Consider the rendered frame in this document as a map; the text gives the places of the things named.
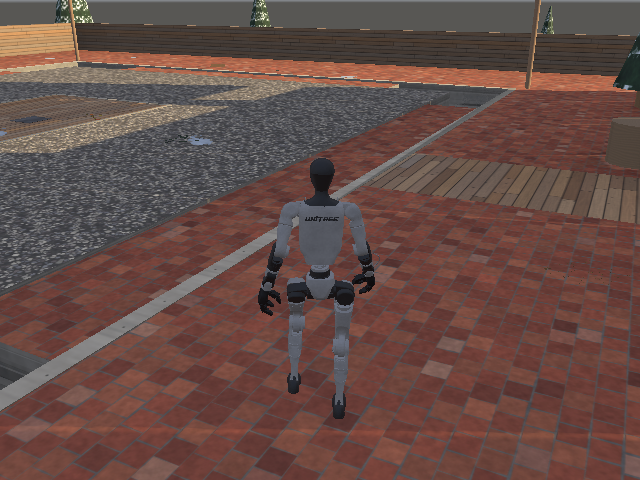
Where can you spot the robot left upper arm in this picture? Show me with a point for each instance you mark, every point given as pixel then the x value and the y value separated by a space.
pixel 288 212

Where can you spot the right robot hand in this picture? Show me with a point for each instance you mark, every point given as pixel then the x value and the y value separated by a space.
pixel 360 278

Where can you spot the robot right upper arm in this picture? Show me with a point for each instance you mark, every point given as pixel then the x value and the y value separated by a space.
pixel 352 212

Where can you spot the left robot forearm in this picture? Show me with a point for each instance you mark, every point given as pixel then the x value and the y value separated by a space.
pixel 272 270

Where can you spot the robot right shin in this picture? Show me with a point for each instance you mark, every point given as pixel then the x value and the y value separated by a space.
pixel 340 373

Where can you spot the robot right foot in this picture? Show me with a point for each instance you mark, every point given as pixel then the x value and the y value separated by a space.
pixel 338 410

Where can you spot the left robot hand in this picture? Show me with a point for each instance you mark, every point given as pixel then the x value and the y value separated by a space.
pixel 264 302

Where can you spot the right robot forearm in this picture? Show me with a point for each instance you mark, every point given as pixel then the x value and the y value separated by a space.
pixel 366 263

